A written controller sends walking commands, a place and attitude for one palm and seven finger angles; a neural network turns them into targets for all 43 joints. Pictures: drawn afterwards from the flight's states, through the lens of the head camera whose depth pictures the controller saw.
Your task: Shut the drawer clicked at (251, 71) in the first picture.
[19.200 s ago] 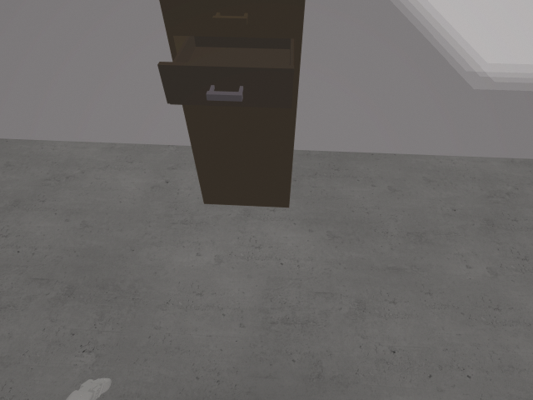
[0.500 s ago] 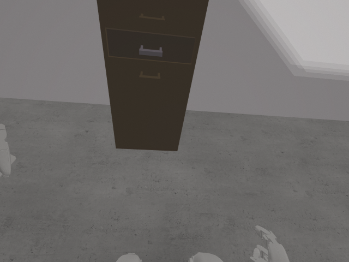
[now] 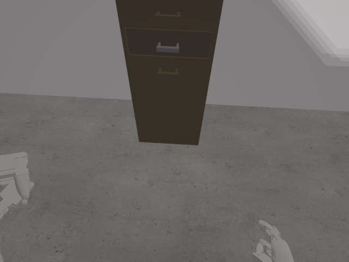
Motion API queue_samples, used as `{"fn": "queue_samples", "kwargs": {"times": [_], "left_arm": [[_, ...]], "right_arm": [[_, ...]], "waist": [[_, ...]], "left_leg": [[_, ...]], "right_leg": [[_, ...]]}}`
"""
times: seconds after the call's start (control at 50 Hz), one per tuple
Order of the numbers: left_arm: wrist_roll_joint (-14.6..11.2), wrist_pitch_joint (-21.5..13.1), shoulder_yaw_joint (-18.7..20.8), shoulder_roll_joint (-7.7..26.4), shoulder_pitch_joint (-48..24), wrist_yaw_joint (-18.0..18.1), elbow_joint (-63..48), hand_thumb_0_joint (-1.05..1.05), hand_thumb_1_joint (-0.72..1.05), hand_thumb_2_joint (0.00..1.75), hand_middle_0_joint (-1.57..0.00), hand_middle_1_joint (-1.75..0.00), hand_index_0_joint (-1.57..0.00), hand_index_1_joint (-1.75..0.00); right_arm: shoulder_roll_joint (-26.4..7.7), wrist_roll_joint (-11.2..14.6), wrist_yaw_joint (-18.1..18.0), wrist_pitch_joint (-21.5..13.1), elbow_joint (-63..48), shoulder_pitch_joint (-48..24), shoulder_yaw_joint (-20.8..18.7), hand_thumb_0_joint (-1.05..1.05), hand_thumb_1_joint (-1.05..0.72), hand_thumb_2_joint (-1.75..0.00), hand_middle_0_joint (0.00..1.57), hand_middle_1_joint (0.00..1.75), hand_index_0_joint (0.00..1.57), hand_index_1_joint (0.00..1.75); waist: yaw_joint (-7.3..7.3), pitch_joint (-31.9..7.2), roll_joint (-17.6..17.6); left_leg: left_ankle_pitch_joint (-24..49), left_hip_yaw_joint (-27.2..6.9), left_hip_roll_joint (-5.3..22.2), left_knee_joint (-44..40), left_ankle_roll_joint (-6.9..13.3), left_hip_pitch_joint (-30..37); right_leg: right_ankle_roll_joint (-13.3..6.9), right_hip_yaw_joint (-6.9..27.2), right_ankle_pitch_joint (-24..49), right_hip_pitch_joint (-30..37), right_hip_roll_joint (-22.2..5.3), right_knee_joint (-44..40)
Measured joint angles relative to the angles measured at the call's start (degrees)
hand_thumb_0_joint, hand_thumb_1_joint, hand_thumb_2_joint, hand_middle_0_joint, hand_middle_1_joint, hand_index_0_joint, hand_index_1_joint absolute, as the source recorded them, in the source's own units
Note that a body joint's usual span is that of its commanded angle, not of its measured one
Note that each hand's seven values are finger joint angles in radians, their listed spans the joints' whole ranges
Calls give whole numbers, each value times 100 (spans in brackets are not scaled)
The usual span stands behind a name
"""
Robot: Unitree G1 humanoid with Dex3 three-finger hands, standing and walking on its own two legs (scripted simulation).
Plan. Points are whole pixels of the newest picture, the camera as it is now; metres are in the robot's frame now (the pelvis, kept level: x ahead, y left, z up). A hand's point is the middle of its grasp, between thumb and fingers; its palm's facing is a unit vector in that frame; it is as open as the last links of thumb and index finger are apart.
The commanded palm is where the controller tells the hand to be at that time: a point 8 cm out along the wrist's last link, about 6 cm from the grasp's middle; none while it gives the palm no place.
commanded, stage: stop stepping back and stand still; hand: left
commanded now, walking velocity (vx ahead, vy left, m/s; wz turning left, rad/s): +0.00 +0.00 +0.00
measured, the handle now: (168, 47) +0.99 +0.06 +0.00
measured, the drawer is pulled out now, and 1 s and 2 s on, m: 0.00 0.00 0.00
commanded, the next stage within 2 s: let the arm hang, fingers relaxed in 0.52 s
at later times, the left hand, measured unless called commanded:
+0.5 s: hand (48, 171) +0.23 +0.22 +0.17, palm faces +0.31 -0.81 -0.50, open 3.3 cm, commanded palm +0.16 +0.27 +0.19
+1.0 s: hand out of the picture +0.01 +0.20 -0.16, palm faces +0.04 -0.97 -0.23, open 3.5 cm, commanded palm none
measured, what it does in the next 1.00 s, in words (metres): stands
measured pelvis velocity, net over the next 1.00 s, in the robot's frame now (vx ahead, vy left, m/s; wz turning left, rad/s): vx -0.02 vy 0.00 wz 0.04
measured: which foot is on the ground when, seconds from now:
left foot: down 0.00-1.00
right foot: down 0.00-1.00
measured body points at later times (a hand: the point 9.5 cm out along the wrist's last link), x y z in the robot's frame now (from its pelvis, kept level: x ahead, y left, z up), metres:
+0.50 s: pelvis +0.03 -0.01 +0.01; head +0.07 -0.01 +0.46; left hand +0.20 +0.26 +0.20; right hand +0.21 -0.24 -0.07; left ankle +0.02 +0.12 -0.72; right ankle +0.01 -0.09 -0.72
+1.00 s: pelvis -0.02 +0.00 +0.01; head +0.01 +0.02 +0.46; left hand +0.01 +0.25 -0.14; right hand +0.02 -0.24 -0.13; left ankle +0.02 +0.12 -0.72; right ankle +0.01 -0.09 -0.72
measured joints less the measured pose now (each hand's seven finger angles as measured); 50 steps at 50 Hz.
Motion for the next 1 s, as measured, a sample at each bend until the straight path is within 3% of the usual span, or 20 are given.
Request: {"fn": "queue_samples", "kwargs": {"times": [0.04,0.08,0.14,0.18,0.24,0.28,0.34,0.54,0.62,0.66,0.7,0.76,0.8,0.9,0.92,1.0], "left_arm": [[26,-7,-34,82,147,-31,-197,2,89,90,-140,-160,-141,-160],[-12,-53,-46,145,354,-59,-417,2,89,90,-140,-160,-140,-160],[-61,-166,-23,109,599,-69,-496,2,89,90,-140,-160,-141,-160],[-71,-228,45,83,705,-34,-392,2,89,90,-140,-160,-141,-160],[-80,-241,82,44,681,34,-144,2,89,90,-140,-160,-141,-160],[-82,-207,34,8,553,47,19,2,89,90,-140,-160,-141,-160],[-51,-97,-70,-60,341,37,162,2,89,90,-140,-160,-141,-160],[-128,-173,-79,182,547,-52,-312,2,89,90,-140,-160,-140,-160],[-177,-144,14,213,691,-50,-217,2,89,90,-140,-160,-140,-160],[14,-123,-377,287,152,-319,719,1,89,90,-140,-160,-140,-160],[133,346,-911,157,-565,-605,2197,1,90,90,-139,-159,-139,-159],[242,1014,-1457,-268,-1306,-800,4477,1,90,90,-134,-154,-134,-154],[278,1254,-1727,-493,-1513,-859,5621,1,91,90,-129,-149,-129,-149],[248,1433,-2195,-976,-1583,-865,7419,2,91,90,-113,-133,-113,-133],[319,1418,-2169,-982,-1585,-725,7659,2,91,90,-109,-132,-110,-129],[182,1330,-2106,-846,-1530,-767,8400,2,91,90,-94,-119,-95,-114]], "right_arm": [[34,14,77,22,-106,12,56,1,-90,-89,20,30,20,30],[54,32,130,87,-90,19,57,1,-90,-89,20,30,20,30],[17,41,148,195,26,58,27,1,-90,-89,20,30,20,30],[-19,44,115,240,67,83,23,1,-90,-89,20,30,20,30],[-115,46,48,215,67,117,15,1,-90,-89,20,30,20,30],[-173,43,8,183,81,105,-31,1,-90,-89,20,30,20,30],[-169,69,-9,201,82,9,-40,1,-90,-89,20,30,20,30],[-74,102,82,262,-316,-344,15,1,-90,-89,20,30,20,30],[-84,109,52,364,-342,-307,2,1,-90,-89,20,30,20,30],[-304,124,285,192,-72,-291,-70,1,-90,-89,20,30,20,30],[-588,98,451,295,261,-372,-86,0,-90,-89,20,30,20,30],[-757,7,513,518,664,-453,-78,0,-90,-89,20,30,20,30],[-704,-42,511,627,835,-388,-41,0,-90,-89,20,30,20,30],[-404,-119,493,810,1295,-28,86,0,-91,-89,20,30,20,30],[-335,-121,485,834,1408,56,103,0,-91,-89,20,30,20,30],[-129,-121,444,915,1877,362,126,0,-91,-89,20,30,20,30]], "waist": [[-30,85,121],[2,83,180],[77,1,223],[95,-40,222],[90,-30,273],[102,-7,322],[175,64,232],[3,126,194],[23,32,214],[116,-88,363],[195,-224,564],[179,-297,715],[122,-237,620],[32,34,173],[42,82,112],[121,209,34]], "left_leg": [[-63,-103,96,109,4,-59],[-479,-208,62,671,75,-272],[-669,-183,-74,1427,90,-485],[-584,-44,-109,1179,105,-374],[45,86,-106,55,163,90],[-158,66,-100,-418,117,379],[-143,113,-145,-502,130,468],[-69,88,-49,-527,93,418],[-7,118,-47,-606,116,449],[6,55,-91,-426,157,241],[-82,28,-155,-211,216,40],[-116,43,-213,-14,279,-109],[-82,62,-239,-25,286,-71],[127,45,-242,-306,269,139],[185,24,-224,-383,261,166],[392,-40,-177,-656,233,243]], "right_leg": [[-185,-109,698,102,114,-292],[-344,-146,718,113,175,-363],[-393,-110,729,218,188,-665],[-379,-73,793,290,160,-836],[-328,-99,752,368,147,-866],[-287,-135,639,365,155,-744],[-261,-89,640,437,114,-798],[-296,-112,823,496,222,-1067],[-270,-84,917,532,229,-1181],[-225,-148,922,366,171,-1019],[-198,-175,802,170,92,-773],[-177,-164,739,-2,16,-517],[-178,-146,742,5,-13,-469],[-187,-166,921,198,0,-702],[-198,-189,994,247,26,-816],[-231,-255,1258,405,102,-1235]]}}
